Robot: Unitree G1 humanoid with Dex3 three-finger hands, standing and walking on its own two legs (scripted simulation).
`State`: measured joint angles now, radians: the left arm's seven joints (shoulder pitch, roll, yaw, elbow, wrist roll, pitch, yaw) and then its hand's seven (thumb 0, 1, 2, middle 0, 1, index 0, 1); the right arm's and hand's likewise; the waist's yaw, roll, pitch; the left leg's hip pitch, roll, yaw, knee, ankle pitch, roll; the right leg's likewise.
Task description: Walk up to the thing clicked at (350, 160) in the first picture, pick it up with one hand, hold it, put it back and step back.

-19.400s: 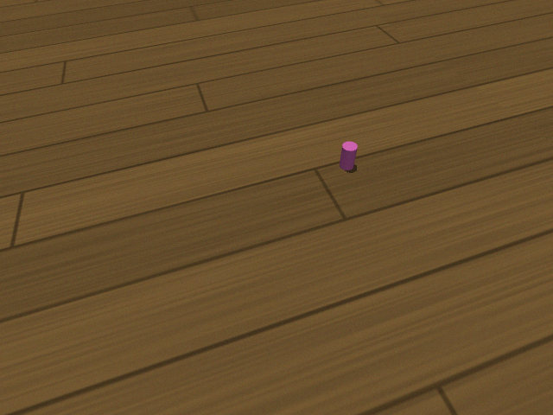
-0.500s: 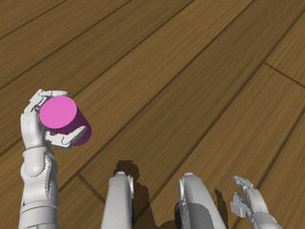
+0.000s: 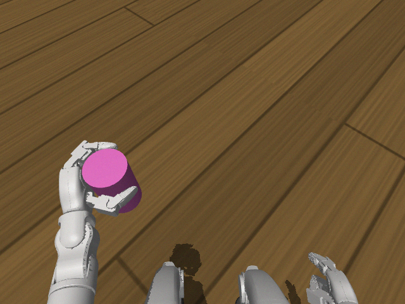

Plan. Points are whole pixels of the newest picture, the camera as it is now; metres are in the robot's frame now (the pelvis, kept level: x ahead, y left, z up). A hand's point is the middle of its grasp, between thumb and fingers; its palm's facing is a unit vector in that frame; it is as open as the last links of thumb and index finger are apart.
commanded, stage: lift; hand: left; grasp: from the side
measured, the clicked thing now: (115, 183) +0.35 +0.19 +0.01
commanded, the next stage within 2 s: hold in 0.70 s
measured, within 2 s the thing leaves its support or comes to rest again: neither
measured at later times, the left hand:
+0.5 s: hand (114, 165) +0.35 +0.17 +0.08, palm faces +0.20 -0.98 -0.01, open 10.6 cm
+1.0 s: hand (113, 157) +0.35 +0.17 +0.10, palm faces +0.20 -0.98 -0.01, open 10.6 cm
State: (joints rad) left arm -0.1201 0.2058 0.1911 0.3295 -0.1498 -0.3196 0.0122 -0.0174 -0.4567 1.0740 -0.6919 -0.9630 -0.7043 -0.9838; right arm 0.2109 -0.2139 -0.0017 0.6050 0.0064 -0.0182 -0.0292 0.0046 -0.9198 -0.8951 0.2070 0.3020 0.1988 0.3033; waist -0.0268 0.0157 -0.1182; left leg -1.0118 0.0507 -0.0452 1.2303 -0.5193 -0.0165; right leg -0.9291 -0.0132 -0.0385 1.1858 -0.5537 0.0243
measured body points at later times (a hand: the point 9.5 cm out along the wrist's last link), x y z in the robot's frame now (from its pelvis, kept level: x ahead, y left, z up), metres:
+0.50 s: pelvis +0.01 -0.01 +0.04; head +0.08 +0.00 +0.48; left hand +0.33 +0.22 +0.08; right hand +0.15 -0.25 -0.07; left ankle +0.04 +0.12 -0.64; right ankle +0.01 -0.14 -0.64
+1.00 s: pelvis +0.02 -0.01 +0.05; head +0.07 +0.00 +0.50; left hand +0.33 +0.22 +0.11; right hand +0.15 -0.25 -0.05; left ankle +0.04 +0.12 -0.64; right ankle +0.01 -0.14 -0.64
